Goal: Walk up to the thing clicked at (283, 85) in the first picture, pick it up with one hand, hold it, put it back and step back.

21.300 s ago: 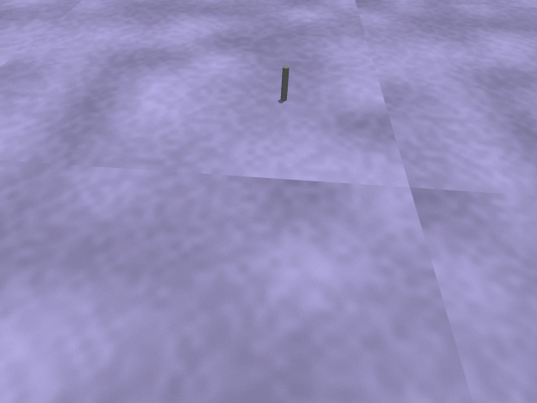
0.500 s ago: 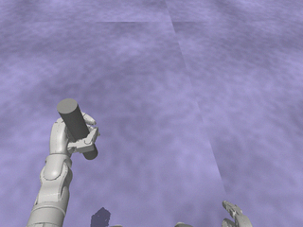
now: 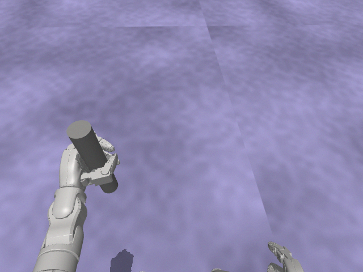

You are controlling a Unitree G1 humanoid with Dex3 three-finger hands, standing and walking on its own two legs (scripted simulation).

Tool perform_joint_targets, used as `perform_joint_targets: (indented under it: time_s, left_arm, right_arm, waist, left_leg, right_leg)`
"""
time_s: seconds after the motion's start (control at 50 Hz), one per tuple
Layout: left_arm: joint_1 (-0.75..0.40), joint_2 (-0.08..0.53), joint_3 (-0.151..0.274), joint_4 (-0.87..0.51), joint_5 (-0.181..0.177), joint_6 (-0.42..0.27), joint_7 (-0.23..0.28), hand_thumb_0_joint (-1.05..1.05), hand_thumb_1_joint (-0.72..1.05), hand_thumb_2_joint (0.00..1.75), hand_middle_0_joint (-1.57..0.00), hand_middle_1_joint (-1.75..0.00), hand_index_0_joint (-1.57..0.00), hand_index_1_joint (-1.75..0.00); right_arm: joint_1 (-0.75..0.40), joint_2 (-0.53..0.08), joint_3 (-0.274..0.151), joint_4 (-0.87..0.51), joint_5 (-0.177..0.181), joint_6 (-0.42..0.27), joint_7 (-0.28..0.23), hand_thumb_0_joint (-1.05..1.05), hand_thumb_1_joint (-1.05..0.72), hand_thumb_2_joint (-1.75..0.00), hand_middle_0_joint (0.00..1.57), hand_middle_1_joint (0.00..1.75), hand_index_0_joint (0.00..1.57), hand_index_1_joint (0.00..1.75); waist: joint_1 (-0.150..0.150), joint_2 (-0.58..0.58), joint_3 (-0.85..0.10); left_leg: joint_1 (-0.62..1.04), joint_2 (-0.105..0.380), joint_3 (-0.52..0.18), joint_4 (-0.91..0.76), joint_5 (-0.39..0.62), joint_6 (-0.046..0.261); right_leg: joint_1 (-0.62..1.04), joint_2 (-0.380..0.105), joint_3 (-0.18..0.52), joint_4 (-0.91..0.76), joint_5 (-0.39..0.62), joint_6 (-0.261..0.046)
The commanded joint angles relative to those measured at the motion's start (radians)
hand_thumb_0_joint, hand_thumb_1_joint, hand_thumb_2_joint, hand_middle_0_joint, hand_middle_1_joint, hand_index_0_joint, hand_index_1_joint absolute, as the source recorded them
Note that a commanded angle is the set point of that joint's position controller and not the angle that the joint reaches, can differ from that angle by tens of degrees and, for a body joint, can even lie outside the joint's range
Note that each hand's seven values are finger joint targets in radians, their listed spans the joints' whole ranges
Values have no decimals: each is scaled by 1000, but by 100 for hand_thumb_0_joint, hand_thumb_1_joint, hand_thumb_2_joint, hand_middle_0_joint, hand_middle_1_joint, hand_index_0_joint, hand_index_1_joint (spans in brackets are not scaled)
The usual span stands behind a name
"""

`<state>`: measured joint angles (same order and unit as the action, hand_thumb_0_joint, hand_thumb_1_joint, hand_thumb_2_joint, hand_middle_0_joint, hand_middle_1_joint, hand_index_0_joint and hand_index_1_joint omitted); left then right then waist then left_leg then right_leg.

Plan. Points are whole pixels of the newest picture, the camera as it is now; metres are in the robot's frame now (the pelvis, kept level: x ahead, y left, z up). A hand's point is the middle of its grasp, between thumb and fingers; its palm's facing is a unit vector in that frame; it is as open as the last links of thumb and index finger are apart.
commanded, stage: hold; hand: left
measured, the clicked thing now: (97, 163) +0.33 +0.19 +0.04
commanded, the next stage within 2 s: crouch in 0.74 s
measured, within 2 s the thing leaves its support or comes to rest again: neither
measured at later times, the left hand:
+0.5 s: hand (104, 163) +0.33 +0.17 +0.05, palm faces +0.08 -1.00 +0.02, open 5.2 cm
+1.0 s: hand (106, 167) +0.33 +0.17 +0.04, palm faces +0.08 -1.00 +0.01, open 5.2 cm
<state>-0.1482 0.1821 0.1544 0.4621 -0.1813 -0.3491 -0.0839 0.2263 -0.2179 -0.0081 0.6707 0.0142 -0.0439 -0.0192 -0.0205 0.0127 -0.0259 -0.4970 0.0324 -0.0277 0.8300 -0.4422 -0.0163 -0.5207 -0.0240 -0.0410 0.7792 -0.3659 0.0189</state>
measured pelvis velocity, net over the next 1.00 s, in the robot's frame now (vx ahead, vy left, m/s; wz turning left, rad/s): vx -0.01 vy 0.00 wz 0.00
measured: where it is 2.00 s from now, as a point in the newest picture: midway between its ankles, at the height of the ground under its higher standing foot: outside the picture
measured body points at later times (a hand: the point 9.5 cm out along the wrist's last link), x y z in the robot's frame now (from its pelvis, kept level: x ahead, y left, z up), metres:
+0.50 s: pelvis +0.00 +0.00 +0.00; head +0.04 +0.01 +0.45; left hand +0.32 +0.22 +0.05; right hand +0.13 -0.24 -0.11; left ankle -0.01 +0.13 -0.71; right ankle +0.02 -0.13 -0.71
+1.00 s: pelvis -0.01 +0.00 +0.00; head +0.03 +0.01 +0.45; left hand +0.32 +0.22 +0.04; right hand +0.12 -0.25 -0.11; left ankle -0.01 +0.13 -0.71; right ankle +0.02 -0.13 -0.71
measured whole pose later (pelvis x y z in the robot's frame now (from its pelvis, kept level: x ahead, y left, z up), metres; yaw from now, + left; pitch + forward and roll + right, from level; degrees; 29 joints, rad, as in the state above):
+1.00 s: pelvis -0.01 +0.00 +0.00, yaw +0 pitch +6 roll -1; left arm -0.16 0.18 0.15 0.50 -0.17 -0.37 -0.08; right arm 0.22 -0.22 -0.01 0.68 0.01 -0.05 -0.02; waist -0.02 0.01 -0.03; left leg -0.52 0.03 -0.03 0.85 -0.44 -0.02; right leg -0.54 -0.02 -0.04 0.80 -0.36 0.02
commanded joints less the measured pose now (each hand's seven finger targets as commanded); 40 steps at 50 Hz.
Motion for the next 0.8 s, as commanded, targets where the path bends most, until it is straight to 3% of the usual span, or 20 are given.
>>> perform_joint_targets:
  time_s: [0.0,0.06,0.14,0.16,0.18,0.2,0.22,0.32,0.36,0.4,0.42,0.46,0.52,0.56,0.6,0.64,0.66,0.72,0.74,0.78]
  left_arm:
    - [-307,135,25,-296,-4,-95,-3,0,68,126,-134,-138,-134,-138]
    - [-302,124,19,-319,-10,-101,-2,0,67,124,-132,-138,-133,-137]
    - [-305,149,43,-289,-3,-94,7,0,66,124,-132,-137,-132,-136]
    - [-290,144,49,-270,-4,-89,8,0,68,124,-132,-137,-133,-136]
    - [-283,123,29,-221,0,-83,3,0,68,126,-133,-138,-133,-137]
    - [-254,116,34,-199,-6,-75,2,0,69,126,-133,-138,-134,-138]
    - [-257,111,26,-189,-6,-73,-5,0,69,127,-133,-139,-134,-138]
    - [-318,127,16,-286,-5,-90,-21,0,68,125,-135,-139,-136,-138]
    - [-323,141,40,-290,-9,-93,-9,0,64,123,-134,-138,-135,-137]
    - [-327,144,53,-285,-15,-93,-1,0,63,124,-134,-138,-135,-138]
    - [-315,116,27,-279,-16,-91,-1,0,62,124,-133,-138,-134,-137]
    - [-287,125,43,-235,-14,-86,3,0,63,126,-133,-139,-134,-139]
    - [-322,145,43,-257,-5,-98,-2,0,63,125,-134,-139,-135,-138]
    - [-327,137,21,-282,3,-95,-3,0,64,126,-134,-139,-135,-139]
    - [-301,133,33,-249,-3,-94,-2,0,67,125,-133,-138,-134,-137]
    - [-313,150,53,-291,-8,-98,4,0,66,124,-134,-138,-135,-138]
    - [-309,128,20,-292,-5,-92,3,0,65,124,-134,-138,-135,-138]
    - [-297,135,45,-256,-10,-85,9,0,67,125,-132,-138,-133,-137]
    - [-282,127,41,-204,-8,-78,8,0,67,126,-134,-139,-135,-139]
    - [-326,117,23,-249,-9,-86,7,0,66,127,-135,-140,-135,-140]
  right_arm:
    - [-24,-133,-48,-123,-2,-39,-14,0,-89,-90,20,30,20,30]
    - [-21,-132,-48,-118,-3,-41,-13,0,-89,-90,20,30,20,30]
    - [-10,-137,-51,-108,-2,-33,-13,0,-89,-90,20,30,20,30]
    - [-9,-138,-52,-107,-1,-31,-14,0,-89,-90,20,30,20,30]
    - [-4,-138,-52,-104,-5,-29,-13,0,-89,-90,20,30,20,30]
    - [-8,-137,-53,-105,-1,-29,-12,0,-88,-90,20,30,20,30]
    - [-8,-137,-52,-102,-2,-27,-12,0,-88,-90,20,30,20,30]
    - [-14,-141,-59,-123,-2,-25,0,0,-89,-90,20,30,20,30]
    - [-27,-135,-53,-131,1,-27,-4,0,-89,-90,20,30,20,30]
    - [-21,-135,-51,-122,-2,-31,-7,0,-89,-90,20,30,20,30]
    - [-25,-133,-48,-122,-3,-33,-7,0,-89,-90,20,30,20,30]
    - [-27,-139,-52,-121,1,-31,-8,0,-89,-90,20,30,20,30]
    - [-25,-136,-53,-116,-1,-29,-11,0,-89,-90,20,30,20,30]
    - [-35,-129,-47,-126,-1,-28,-13,0,-88,-90,20,30,20,30]
    - [-30,-132,-49,-120,-1,-32,-12,0,-89,-90,20,30,20,30]
    - [-33,-131,-49,-124,-1,-35,-11,0,-89,-90,20,30,20,30]
    - [-30,-132,-48,-129,2,-34,-12,0,-89,-90,20,30,20,30]
    - [-26,-131,-47,-116,0,-36,-16,0,-88,-90,20,30,20,30]
    - [-28,-130,-45,-114,0,-36,-15,0,-89,-90,20,30,20,30]
    - [-38,-125,-43,-118,0,-38,-13,0,-89,-90,20,30,20,30]
  waist:
    - [-7,8,-328]
    - [-6,27,-318]
    - [-6,39,-316]
    - [-1,32,-304]
    - [-21,5,-286]
    - [-10,-9,-272]
    - [-17,-20,-262]
    - [7,61,-311]
    - [5,23,-303]
    - [-2,20,-330]
    - [-8,5,-309]
    - [-5,-20,-247]
    - [-5,-8,-294]
    - [0,32,-291]
    - [-2,20,-266]
    - [7,46,-322]
    - [-4,36,-307]
    - [-5,-9,-272]
    - [-11,-32,-241]
    - [-8,-4,-237]
  left_leg:
    - [106,-32,25,-111,314,19]
    - [108,-28,16,-110,354,12]
    - [115,-22,10,-111,408,6]
    - [113,-21,11,-109,405,8]
    - [96,-19,7,-106,398,10]
    - [82,-20,10,-106,388,14]
    - [70,-22,12,-107,377,16]
    - [116,-19,7,-122,380,0]
    - [104,-25,14,-128,306,10]
    - [107,-25,15,-117,321,11]
    - [104,-22,11,-119,321,12]
    - [66,-23,12,-127,272,16]
    - [80,-27,19,-121,273,20]
    - [100,-30,24,-130,266,15]
    - [83,-27,15,-136,254,13]
    - [106,-28,17,-129,283,11]
    - [107,-26,15,-134,283,11]
    - [76,-27,20,-129,248,19]
    - [53,-27,21,-126,234,22]
    - [55,-29,26,-128,223,22]
  right_leg:
    - [189,22,3,-86,317,-24]
    - [189,25,-4,-69,337,-28]
    - [186,28,-8,-58,358,-34]
    - [181,28,-8,-64,358,-31]
    - [166,30,-11,-62,353,-32]
    - [170,27,-9,-68,356,-29]
    - [168,24,-8,-67,356,-28]
    - [165,30,-14,-59,311,-39]
    - [176,27,-8,-79,278,-32]
    - [186,28,-7,-75,299,-30]
    - [177,31,-11,-73,299,-29]
    - [152,28,-11,-83,255,-28]
    - [169,22,-2,-83,267,-27]
    - [163,23,-1,-91,255,-29]
    - [161,26,-6,-86,237,-30]
    - [179,26,-5,-81,260,-32]
    - [175,28,-6,-83,260,-32]
    - [166,26,-4,-102,243,-25]
    - [159,25,-3,-103,235,-23]
    - [136,23,0,-103,224,-25]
